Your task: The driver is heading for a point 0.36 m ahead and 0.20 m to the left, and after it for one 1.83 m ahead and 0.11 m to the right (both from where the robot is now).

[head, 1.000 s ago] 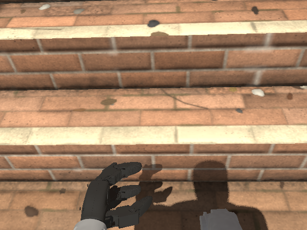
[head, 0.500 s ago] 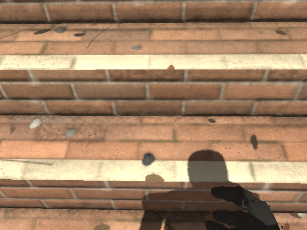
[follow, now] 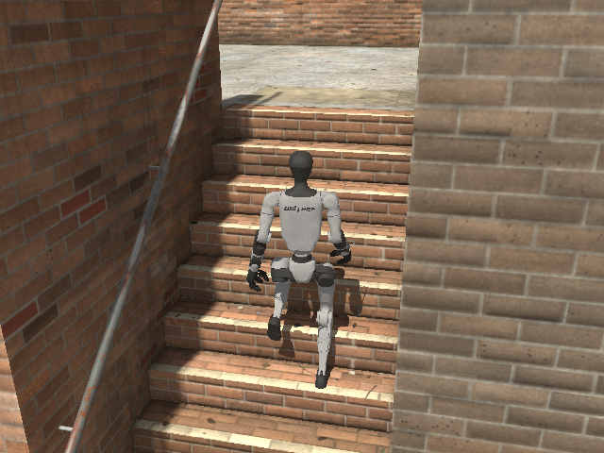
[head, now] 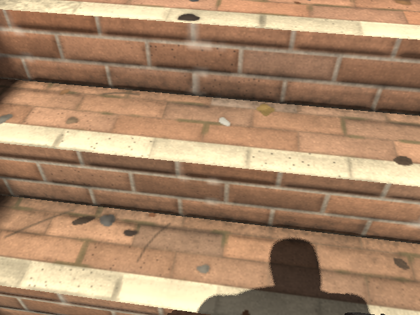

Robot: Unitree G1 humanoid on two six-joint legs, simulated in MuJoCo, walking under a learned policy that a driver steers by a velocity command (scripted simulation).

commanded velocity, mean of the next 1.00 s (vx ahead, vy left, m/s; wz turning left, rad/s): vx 0.49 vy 0.00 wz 0.15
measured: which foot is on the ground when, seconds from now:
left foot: up 0.00-0.20, down 0.22-0.68, up 0.70-1.00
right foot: down 0.00-0.24, up 0.26-0.66, down 0.68-1.00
